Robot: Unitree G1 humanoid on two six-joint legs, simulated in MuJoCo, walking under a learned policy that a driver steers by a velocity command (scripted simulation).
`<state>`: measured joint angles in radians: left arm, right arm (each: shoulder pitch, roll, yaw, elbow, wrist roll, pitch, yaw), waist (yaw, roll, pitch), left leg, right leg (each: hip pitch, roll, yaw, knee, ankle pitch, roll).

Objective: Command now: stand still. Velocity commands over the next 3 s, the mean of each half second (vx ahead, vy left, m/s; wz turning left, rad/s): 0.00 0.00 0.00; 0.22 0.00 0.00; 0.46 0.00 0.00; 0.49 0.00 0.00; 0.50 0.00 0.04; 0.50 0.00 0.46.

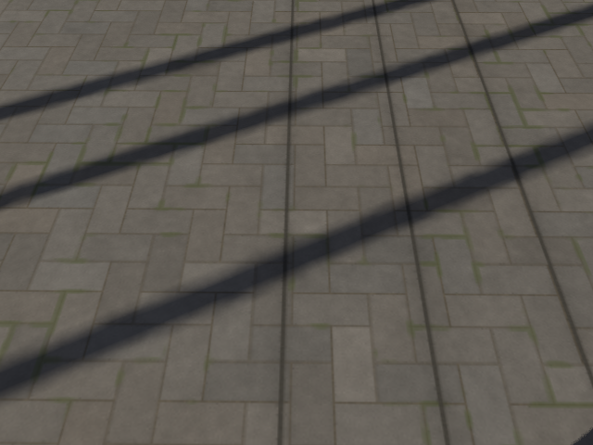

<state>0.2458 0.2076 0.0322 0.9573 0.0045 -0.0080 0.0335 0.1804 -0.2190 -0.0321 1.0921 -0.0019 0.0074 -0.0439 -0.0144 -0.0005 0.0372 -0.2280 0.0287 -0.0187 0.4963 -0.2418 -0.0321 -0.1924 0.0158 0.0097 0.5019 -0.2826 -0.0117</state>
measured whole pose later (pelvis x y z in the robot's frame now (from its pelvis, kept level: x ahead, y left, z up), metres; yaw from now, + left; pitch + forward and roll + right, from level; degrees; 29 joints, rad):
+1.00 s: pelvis +0.10 +0.04 +0.01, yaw +1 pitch +1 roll -1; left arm 0.22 0.25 0.05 1.00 -0.03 -0.10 0.00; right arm 0.47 -0.18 -0.02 1.11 0.00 -0.10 0.01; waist -0.04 -0.03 -0.03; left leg -0.06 -0.03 0.04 0.33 -0.29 0.05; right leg -0.55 -0.06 -0.01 1.11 -0.24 -0.07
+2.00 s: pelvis +0.67 +0.06 +0.00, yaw +0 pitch +1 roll +0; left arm 0.25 0.27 0.05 0.98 -0.02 -0.10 0.00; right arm 0.21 -0.24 -0.06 0.91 0.00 -0.10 0.03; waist -0.01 -0.03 0.03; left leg -0.29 -0.04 0.07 0.41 -0.14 0.07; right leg -0.48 -0.08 0.03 1.17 -0.32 -0.05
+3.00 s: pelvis +1.23 +0.08 -0.02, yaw +18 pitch +1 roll -1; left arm 0.28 0.27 0.07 0.96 -0.01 -0.06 0.02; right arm 0.08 -0.26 -0.09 0.76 0.02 -0.04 0.04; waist 0.01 0.01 0.06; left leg -0.51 -0.03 0.07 0.66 -0.18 0.13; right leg -0.11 -0.08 -0.14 0.96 -0.47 0.03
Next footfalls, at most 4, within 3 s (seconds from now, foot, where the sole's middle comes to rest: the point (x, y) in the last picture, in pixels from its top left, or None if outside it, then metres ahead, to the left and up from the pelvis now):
1.28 right None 0.45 -0.09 -0.77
1.84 left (247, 346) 0.76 0.15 -0.77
2.40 right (333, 246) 1.08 -0.09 -0.77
2.96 left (241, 183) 1.34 0.19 -0.77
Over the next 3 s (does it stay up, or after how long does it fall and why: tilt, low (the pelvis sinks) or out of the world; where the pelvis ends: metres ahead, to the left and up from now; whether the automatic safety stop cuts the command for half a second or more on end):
stays up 1.23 0.08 -0.02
